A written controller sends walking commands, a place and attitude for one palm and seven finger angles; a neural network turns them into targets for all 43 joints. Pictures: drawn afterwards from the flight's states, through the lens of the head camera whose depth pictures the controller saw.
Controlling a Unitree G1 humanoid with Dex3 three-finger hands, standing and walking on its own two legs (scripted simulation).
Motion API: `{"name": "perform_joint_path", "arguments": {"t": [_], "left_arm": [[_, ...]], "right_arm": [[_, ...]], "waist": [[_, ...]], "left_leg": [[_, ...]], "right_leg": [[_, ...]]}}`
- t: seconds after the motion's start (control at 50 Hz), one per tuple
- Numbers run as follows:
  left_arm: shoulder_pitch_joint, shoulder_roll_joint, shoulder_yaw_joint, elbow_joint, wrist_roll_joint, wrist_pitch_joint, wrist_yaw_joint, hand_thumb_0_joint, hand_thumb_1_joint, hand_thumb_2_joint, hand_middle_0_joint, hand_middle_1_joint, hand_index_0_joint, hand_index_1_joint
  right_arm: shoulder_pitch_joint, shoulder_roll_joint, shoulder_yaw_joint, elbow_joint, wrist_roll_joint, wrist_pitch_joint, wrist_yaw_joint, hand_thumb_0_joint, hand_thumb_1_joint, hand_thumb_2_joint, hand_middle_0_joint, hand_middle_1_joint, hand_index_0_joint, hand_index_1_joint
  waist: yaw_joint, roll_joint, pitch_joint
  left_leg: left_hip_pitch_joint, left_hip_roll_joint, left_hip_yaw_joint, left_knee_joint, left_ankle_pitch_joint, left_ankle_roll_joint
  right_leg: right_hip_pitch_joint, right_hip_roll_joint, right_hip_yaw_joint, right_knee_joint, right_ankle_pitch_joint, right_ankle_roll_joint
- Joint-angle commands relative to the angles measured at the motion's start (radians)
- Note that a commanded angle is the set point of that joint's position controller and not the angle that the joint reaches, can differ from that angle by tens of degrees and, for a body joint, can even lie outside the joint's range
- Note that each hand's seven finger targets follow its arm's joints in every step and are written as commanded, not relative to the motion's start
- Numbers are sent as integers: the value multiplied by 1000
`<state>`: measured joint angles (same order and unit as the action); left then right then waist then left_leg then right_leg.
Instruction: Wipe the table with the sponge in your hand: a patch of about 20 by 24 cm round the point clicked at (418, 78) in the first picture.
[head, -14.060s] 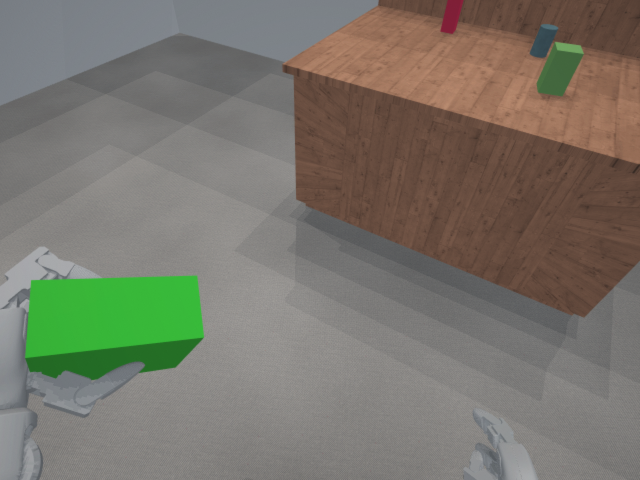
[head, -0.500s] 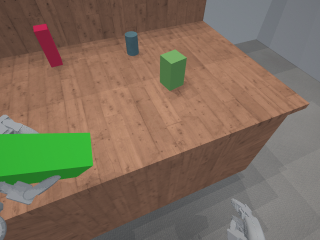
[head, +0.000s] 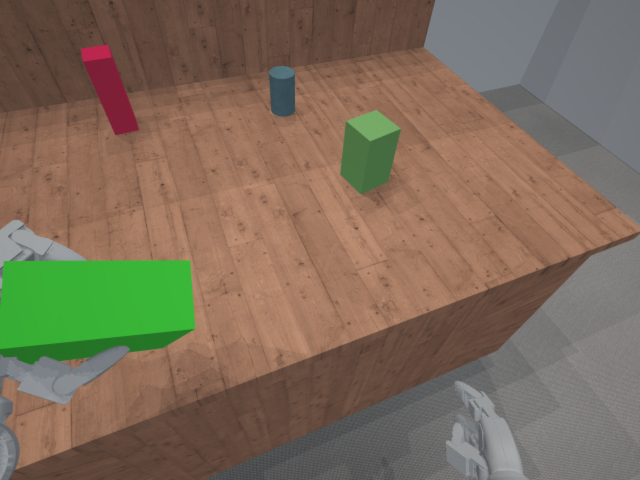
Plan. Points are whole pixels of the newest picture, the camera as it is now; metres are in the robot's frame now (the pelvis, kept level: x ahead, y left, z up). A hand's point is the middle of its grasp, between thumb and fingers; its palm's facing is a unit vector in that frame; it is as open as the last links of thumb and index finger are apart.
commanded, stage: come to a stop and stand still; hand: left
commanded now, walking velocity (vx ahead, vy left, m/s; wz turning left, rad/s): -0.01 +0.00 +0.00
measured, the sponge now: (127, 312) +0.24 +0.20 +0.15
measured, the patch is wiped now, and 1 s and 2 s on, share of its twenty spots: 0.00 0.00 0.00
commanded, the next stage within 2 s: look again from close up in 0.84 s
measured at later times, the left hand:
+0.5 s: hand (28, 324) +0.22 +0.28 +0.15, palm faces +0.27 -0.86 -0.43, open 10.3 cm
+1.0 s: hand out of the picture +0.22 +0.30 +0.16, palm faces +0.33 -0.86 -0.38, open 10.3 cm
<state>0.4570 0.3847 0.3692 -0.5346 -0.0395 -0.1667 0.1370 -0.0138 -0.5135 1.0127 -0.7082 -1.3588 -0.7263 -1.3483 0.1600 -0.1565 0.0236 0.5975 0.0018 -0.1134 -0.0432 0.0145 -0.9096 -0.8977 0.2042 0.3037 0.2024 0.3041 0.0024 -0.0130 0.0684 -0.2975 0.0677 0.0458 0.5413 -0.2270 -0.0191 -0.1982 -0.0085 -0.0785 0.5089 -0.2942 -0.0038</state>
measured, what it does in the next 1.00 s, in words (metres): shifts its weight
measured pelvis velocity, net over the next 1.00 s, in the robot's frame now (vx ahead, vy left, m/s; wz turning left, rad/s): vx -0.01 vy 0.06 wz -0.03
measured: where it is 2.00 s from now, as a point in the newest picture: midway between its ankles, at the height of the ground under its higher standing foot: outside the picture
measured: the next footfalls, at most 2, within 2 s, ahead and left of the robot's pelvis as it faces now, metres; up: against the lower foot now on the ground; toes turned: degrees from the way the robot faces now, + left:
none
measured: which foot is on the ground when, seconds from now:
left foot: down 0.00-1.00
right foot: down 0.00-1.00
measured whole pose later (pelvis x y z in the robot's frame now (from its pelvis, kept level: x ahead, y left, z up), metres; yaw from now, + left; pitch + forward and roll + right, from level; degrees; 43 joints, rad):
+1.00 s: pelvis -0.01 +0.06 +0.00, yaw -2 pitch -1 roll -2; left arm 0.41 0.39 0.37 -0.49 -0.02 -0.24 0.08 -0.01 -0.51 1.01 -0.71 -1.36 -0.72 -1.35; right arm 0.18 -0.17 0.03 0.56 0.00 -0.17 -0.03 0.01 -0.91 -0.90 0.21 0.30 0.21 0.30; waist 0.03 -0.05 0.09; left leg -0.29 0.01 0.09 0.50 -0.20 0.06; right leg -0.17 -0.06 -0.02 0.39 -0.20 0.06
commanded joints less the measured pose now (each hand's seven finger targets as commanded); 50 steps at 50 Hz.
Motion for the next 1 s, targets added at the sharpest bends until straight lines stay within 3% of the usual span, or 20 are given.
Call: {"name": "perform_joint_path", "arguments": {"t": [0.0, 0.06, 0.08, 0.1, 0.12, 0.16, 0.2, 0.24, 0.3, 0.32, 0.34, 0.38, 0.42, 0.54, 0.66, 0.72, 0.74, 0.82, 0.84, 0.98], "left_arm": [[11, 131, 98, -216, -20, -41, 19, 0, 100, 1300, -1200, -1600, -1200, -1600], [-10, 131, 87, -199, -24, -25, 18, 0, 100, 1300, -1200, -1600, -1200, -1600], [-998, 886, 652, -304, 116, -113, -8, 0, 100, 1300, -1200, -1600, -1200, -1600], [-497, 298, 233, 215, 35, -72, -50, 0, 100, 1300, -1200, -1600, -1200, -1600], [-415, 215, 169, 156, 11, -61, -48, 0, 100, 1300, -1200, -1600, -1200, -1600], [-293, 132, 57, 29, -8, -90, -64, 0, 100, 1300, -1200, -1600, -1200, -1600], [-184, 121, 29, -100, -8, -97, -58, 0, 100, 1300, -1200, -1600, -1200, -1600], [-108, 111, 32, -135, -12, -93, -49, 0, 100, 1300, -1200, -1600, -1200, -1600], [-92, 197, 134, -147, -14, -106, -33, 0, 100, 1300, -1200, -1600, -1200, -1600], [-81, 254, 198, -148, -13, -112, -22, 0, 100, 1300, -1200, -1600, -1200, -1600], [-105, 219, 175, -167, -14, -126, -25, 0, 100, 1300, -1200, -1600, -1200, -1600], [-132, 227, 187, -182, -11, -142, -22, 0, 100, 1300, -1200, -1600, -1200, -1600], [-142, 246, 199, -186, -4, -149, -20, 0, 100, 1300, -1200, -1600, -1200, -1600], [-145, 130, 81, -181, 10, -153, -30, 0, 100, 1300, -1200, -1600, -1200, -1600], [-152, 141, 87, -168, 18, -140, -29, 0, 100, 1300, -1200, -1600, -1200, -1600], [-151, 181, 135, -160, 16, -135, -24, 0, 100, 1300, -1200, -1600, -1200, -1600], [-145, 136, 94, -151, 11, -138, -33, 0, 100, 1300, -1200, -1600, -1200, -1600], [-131, 183, 141, -179, 8, -137, -29, 0, 100, 1300, -1200, -1600, -1200, -1600], [-129, 135, 95, -166, 4, -138, -38, 0, 100, 1300, -1200, -1600, -1200, -1600], [-128, 146, 98, -191, 6, -137, -34, 0, 100, 1300, -1200, -1600, -1200, -1600]], "right_arm": [[-54, -153, -53, -148, 4, -40, -10, 0, -900, -900, 200, 300, 200, 300], [-73, -147, -42, -152, 3, -37, -20, 0, -900, -900, 200, 300, 200, 300], [61, -198, -107, -119, -49, -81, -24, 0, -900, -900, 200, 300, 200, 300], [13, -84, -62, -68, -23, -81, -19, 0, -900, -900, 200, 300, 200, 300], [8, -169, -94, -138, 6, -86, -5, 0, -900, -900, 200, 300, 200, 300], [7, -161, -84, -156, 14, -89, 16, 0, -900, -900, 200, 300, 200, 300], [-41, -154, -76, -182, 17, -95, 36, 0, -900, -900, 200, 300, 200, 300], [-57, -153, -71, -188, 19, -95, 39, 0, -900, -900, 200, 300, 200, 300], [-59, -161, -68, -194, 11, -89, 17, 0, -900, -900, 200, 300, 200, 300], [-75, -164, -64, -188, 16, -85, 8, 0, -900, -900, 200, 300, 200, 300], [-60, -163, -66, -192, 11, -82, 0, 0, -900, -900, 200, 300, 200, 300], [-47, -162, -67, -199, 14, -88, -9, 0, -900, -900, 200, 300, 200, 300], [-54, -160, -59, -195, 18, -101, -12, 0, -900, -900, 200, 300, 200, 300], [-9, -167, -61, -164, 10, -142, 3, 0, -900, -900, 200, 300, 200, 300], [-14, -163, -61, -151, 7, -137, 14, 0, -900, -900, 200, 300, 200, 300], [-36, -160, -54, -154, 9, -127, 12, 0, -900, -900, 200, 300, 200, 300], [-26, -150, -48, -155, 3, -118, 12, 0, -900, -900, 200, 300, 200, 300], [-42, -153, -50, -170, 8, -114, 10, 0, -900, -900, 200, 300, 200, 300], [-31, -148, -45, -172, 4, -109, 11, 0, -900, -900, 200, 300, 200, 300], [-24, -161, -58, -176, 6, -106, 6, 0, -900, -900, 200, 300, 200, 300]], "waist": [[1, 116, -219], [3, 120, -173], [68, -82, -44], [21, -130, -193], [42, 57, -255], [35, 74, -242], [50, 7, -226], [41, -22, -192], [30, -36, -115], [29, 16, -104], [22, 51, -102], [22, 140, -110], [27, 172, -125], [17, 121, -162], [13, 92, -166], [15, 109, -164], [13, 108, -157], [15, 116, -165], [12, 109, -156], [10, 106, -186]], "left_leg": [[112, 77, -66, -107, 282, 27], [88, 74, -63, -140, 168, 26], [-46, 70, 15, 52, 175, 43], [70, -53, 1, 14, 141, 30], [187, -43, 15, -40, 162, 24], [188, -14, 23, -49, 266, 37], [195, -6, 8, -67, 255, 47], [157, 9, -11, -100, 145, 48], [101, -6, -27, -127, -34, 34], [102, 3, -37, -150, -62, 35], [68, 15, -57, -175, -99, 44], [35, 32, -76, -215, -138, 51], [24, 49, -84, -237, -167, 56], [70, 54, -83, -211, -92, 54], [105, 54, -79, -190, 43, 40], [103, 52, -74, -201, 35, 34], [81, 51, -82, -207, 22, 38], [88, 49, -76, -203, 12, 35], [81, 47, -73, -204, -1, 38], [117, 43, -76, -188, 50, 34]], "right_leg": [[76, -46, 76, -100, 316, -3], [60, -43, 79, -134, 267, 1], [-79, -114, 211, -254, 343, 16], [-22, -150, 255, -164, 455, -90], [-7, -134, 260, -119, 479, -74], [55, -96, 180, -101, 494, -2], [37, -78, 145, -122, 372, 20], [21, -63, 118, -140, 212, 6], [-48, -66, 140, -201, 34, -15], [-67, -58, 129, -199, -2, -15], [-41, -57, 115, -183, -8, -17], [4, -40, 103, -142, 14, -16], [30, -31, 75, -108, 30, -9], [44, -29, 64, -110, 108, -6], [41, -35, 64, -115, 174, -2], [39, -32, 63, -117, 163, -1], [48, -29, 54, -125, 163, -1], [56, -33, 61, -128, 167, -3], [51, -33, 57, -137, 168, -3], [59, -39, 66, -138, 209, -6]]}}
